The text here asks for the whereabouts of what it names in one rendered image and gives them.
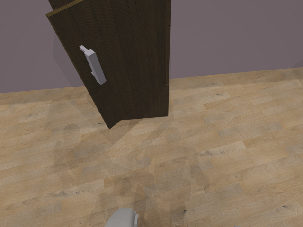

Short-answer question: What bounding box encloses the left robot thigh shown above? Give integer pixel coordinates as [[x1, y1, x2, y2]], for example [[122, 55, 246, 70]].
[[104, 208, 138, 227]]

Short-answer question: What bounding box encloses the cupboard door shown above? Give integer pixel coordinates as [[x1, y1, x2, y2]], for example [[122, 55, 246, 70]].
[[46, 0, 167, 129]]

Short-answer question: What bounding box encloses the handle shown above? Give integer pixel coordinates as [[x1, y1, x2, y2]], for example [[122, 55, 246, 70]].
[[80, 45, 106, 85]]

